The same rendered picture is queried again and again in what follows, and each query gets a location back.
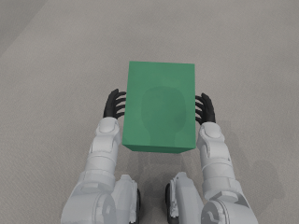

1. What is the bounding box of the right robot upper arm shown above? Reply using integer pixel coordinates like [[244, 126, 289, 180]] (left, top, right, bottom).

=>
[[201, 199, 258, 224]]

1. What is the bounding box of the robot left forearm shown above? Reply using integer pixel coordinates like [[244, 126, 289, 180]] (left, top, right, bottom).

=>
[[61, 117, 121, 224]]

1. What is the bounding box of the left robot thigh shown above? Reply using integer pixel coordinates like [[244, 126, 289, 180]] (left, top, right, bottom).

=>
[[110, 179, 137, 224]]

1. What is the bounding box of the left robot upper arm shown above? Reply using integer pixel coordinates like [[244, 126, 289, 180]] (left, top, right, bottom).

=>
[[61, 191, 118, 224]]

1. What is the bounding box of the right robot hand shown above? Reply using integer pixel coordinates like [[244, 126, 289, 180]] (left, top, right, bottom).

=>
[[195, 93, 216, 125]]

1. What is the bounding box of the carton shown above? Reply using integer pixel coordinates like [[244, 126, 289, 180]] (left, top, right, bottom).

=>
[[121, 61, 196, 154]]

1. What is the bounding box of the left robot hand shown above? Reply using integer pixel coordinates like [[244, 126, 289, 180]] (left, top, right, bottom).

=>
[[103, 89, 126, 119]]

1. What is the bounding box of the robot right foot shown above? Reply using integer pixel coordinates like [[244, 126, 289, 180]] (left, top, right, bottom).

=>
[[165, 183, 179, 224]]

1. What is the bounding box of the robot right forearm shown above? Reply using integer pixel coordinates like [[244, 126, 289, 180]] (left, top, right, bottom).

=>
[[196, 121, 253, 212]]

